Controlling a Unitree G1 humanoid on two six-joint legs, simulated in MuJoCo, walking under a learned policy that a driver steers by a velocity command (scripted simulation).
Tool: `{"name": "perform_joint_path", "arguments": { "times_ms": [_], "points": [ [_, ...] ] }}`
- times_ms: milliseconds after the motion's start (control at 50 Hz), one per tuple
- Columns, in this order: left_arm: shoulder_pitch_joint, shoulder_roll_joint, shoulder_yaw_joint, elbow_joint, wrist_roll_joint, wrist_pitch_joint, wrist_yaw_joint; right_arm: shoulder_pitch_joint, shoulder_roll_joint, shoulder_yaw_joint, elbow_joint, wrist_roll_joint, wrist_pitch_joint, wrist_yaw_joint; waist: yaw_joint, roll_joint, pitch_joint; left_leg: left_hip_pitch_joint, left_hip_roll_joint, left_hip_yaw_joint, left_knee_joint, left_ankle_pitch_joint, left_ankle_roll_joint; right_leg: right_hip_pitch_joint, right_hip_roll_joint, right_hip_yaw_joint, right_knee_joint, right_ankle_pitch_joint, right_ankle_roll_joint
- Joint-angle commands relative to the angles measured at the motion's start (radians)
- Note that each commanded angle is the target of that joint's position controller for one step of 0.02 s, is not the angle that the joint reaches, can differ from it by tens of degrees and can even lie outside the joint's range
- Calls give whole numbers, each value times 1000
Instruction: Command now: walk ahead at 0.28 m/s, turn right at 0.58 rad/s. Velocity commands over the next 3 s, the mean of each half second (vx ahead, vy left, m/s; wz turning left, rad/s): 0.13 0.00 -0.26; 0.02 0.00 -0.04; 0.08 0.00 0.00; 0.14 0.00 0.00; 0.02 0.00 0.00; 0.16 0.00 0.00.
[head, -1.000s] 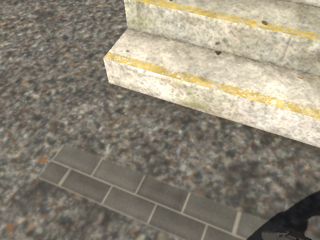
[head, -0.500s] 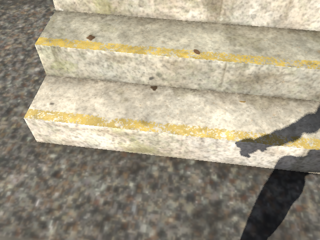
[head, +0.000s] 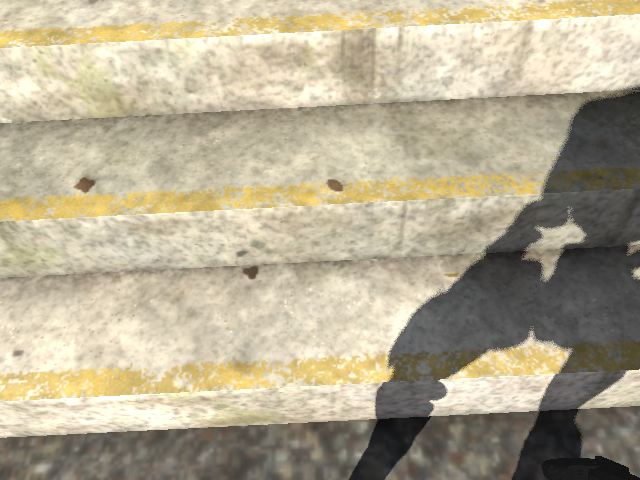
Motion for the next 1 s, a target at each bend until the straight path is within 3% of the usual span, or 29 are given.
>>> {"name": "perform_joint_path", "arguments": {
  "times_ms": [20, 40, 60, 80, 100, 120, 140, 160, 180, 200, 260, 340, 380, 420, 440, 460, 480, 500, 540, 580, 620, 680, 1000],
  "points": [
    [-14, 167, 35, -54, 9, -6, 17, 57, -121, -27, -44, 8, -31, -21, -69, -145, -83, 236, -91, 21, -122, -17, 37, -31, -196, 151, 157, 886, 1],
    [-46, 176, 37, -61, 2, -15, 16, 160, -145, -35, -11, 6, -42, -31, -118, -138, -122, 346, -88, 29, -195, 51, 58, -32, -174, 142, 255, 904, 21],
    [-70, 155, 29, -76, -16, -27, 10, 279, -173, -42, 15, -8, -62, -41, -176, -100, -187, 543, 4, -24, -236, 222, 90, -121, -132, 125, 426, 760, 44],
    [-32, 69, 6, -118, -34, -35, 13, 371, -234, -49, 14, -27, -66, -53, -177, 66, -327, 775, 285, -236, -132, 713, 144, -272, -53, 21, 699, 140, 66],
    [138, 71, 9, -110, -58, -16, 28, 336, -263, -67, 8, -4, -41, -45, -93, 266, -502, 905, 479, -514, -124, 986, 332, -420, 46, -54, 912, -350, 80],
    [140, 136, 16, -51, -10, 7, 34, 267, -175, -56, -20, 16, -24, -35, -77, 72, -438, 782, 421, -477, -162, 770, 330, -443, -34, -27, 966, -262, 74],
    [53, 138, 19, -49, 10, 17, 24, 210, -93, -32, -26, 23, -22, -33, -86, 3, -299, 651, 334, -339, -205, 621, 296, -447, -56, -33, 936, -207, 87],
    [19, 111, 14, -54, 16, 26, 16, 170, -61, -19, -20, 20, -16, -34, -67, -3, -213, 551, 272, -253, -252, 525, 258, -443, -84, -43, 881, -181, 101],
    [-18, 93, 10, -60, 25, 36, 7, 167, -56, -13, -9, 21, -16, -42, -67, 37, -160, 480, 230, -188, -286, 508, 243, -424, -104, -44, 824, -152, 112],
    [-3, 74, 3, -52, 30, 48, 0, 170, -76, -17, 10, 18, -14, -43, -57, 64, -144, 416, 196, -134, -303, 523, 238, -371, -89, -70, 814, -128, 122],
    [-4, 56, -8, -44, 20, 66, -2, 168, -92, -18, 39, 15, -18, -35, -34, 78, -169, 369, 180, -73, -313, 502, 243, -295, -85, -88, 674, -110, 128],
    [-95, 49, -28, -43, 18, 87, 6, 175, -107, -21, 70, 11, 2, -33, -64, 132, -147, 311, 161, -75, -360, 98, 232, -208, -111, -138, 432, -84, 112],
    [-123, 55, -35, -38, 16, 87, 10, 185, -124, -28, 86, 12, 19, -33, -73, 127, -124, 286, 157, -105, -369, -128, 220, -172, -108, -161, 327, -43, 101],
    [-117, 50, -43, -19, 20, 73, 17, 184, -116, -23, 97, 18, 32, -37, -56, 82, -84, 207, 141, -112, -356, -286, 168, -65, -113, -160, 125, 48, 73],
    [-134, 70, -45, -24, 27, 63, 22, 210, -102, -20, 106, 15, 32, -36, -60, 31, -56, 169, 127, -111, -344, -326, 117, -38, -162, -86, 28, 86, 54],
    [-158, 128, -39, -37, 36, 52, 29, 235, -64, -11, 97, 24, 30, -30, -89, -90, -56, 149, 64, -55, -270, -332, 62, -54, -312, 104, -61, 34, 16],
    [-207, 121, -45, -26, 10, 45, 24, 255, -36, -5, 113, 31, 35, -30, -125, -178, -31, 337, -16, 35, -234, -263, 35, -302, -390, 174, -131, -59, -29],
    [-259, 71, -61, -25, 5, 34, 19, 248, -45, -7, 135, 27, 39, -31, -141, -148, -3, 458, -2, 15, -234, -176, 37, -383, -343, 127, -139, -110, -4],
    [-246, 61, -64, 4, 2, 21, 22, 274, -53, -8, 170, 19, 35, -29, -143, -152, -6, 506, 20, 0, -264, -99, 36, -353, -266, 56, -127, -109, 48],
    [-206, 59, -63, 31, -4, 16, 24, 292, -71, -12, 197, 16, 29, -25, -130, -124, -1, 467, 41, -20, -276, -89, 46, -291, -241, 26, -107, -26, 56],
    [-180, 52, -62, 52, -5, 17, 25, 293, -53, -7, 223, 21, 25, -26, -117, -72, 7, 431, 43, -22, -292, -102, 45, -241, -238, 13, -81, 29, 48],
    [-169, 46, -62, 75, -5, 16, 27, 287, -39, -5, 250, 21, 24, -32, -109, -44, 4, 431, 44, -25, -302, -101, 41, -222, -234, 3, -67, 62, 42],
    [-119, 15, -71, 166, -7, 13, 39, 309, -8, -2, 351, 21, 34, -49, -108, -32, -4, 470, 56, -26, -286, -41, 53, -180, -225, -30, -43, 180, 47]
  ]
}}
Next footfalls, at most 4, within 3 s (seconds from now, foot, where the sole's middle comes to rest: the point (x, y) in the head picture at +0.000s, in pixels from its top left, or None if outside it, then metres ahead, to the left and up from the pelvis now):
0.06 left None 0.23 0.11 -0.77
0.44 right None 0.13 -0.09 -0.77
1.84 right None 0.29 -0.10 -0.77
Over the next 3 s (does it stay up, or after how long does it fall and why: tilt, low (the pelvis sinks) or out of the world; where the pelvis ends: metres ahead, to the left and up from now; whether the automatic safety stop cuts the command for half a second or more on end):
stays up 0.28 0.00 0.00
